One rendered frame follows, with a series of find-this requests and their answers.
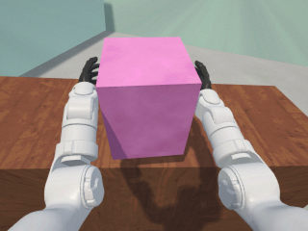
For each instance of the carton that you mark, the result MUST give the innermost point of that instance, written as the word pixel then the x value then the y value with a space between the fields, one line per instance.
pixel 147 90

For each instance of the robot left hand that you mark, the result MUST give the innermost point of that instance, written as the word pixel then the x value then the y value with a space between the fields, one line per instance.
pixel 87 74

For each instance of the robot left upper arm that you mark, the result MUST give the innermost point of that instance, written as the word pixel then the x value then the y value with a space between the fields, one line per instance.
pixel 70 194

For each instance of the pedestal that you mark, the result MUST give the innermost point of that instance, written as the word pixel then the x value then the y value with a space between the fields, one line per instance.
pixel 161 193

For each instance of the right robot forearm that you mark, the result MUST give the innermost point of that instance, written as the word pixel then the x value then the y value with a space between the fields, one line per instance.
pixel 223 132

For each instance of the left robot forearm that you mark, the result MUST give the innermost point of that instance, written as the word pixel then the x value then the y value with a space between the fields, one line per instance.
pixel 78 146

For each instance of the robot right upper arm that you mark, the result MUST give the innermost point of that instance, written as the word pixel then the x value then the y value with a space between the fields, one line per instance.
pixel 252 191

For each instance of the robot right hand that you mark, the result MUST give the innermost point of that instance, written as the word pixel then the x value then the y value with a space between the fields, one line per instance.
pixel 203 75

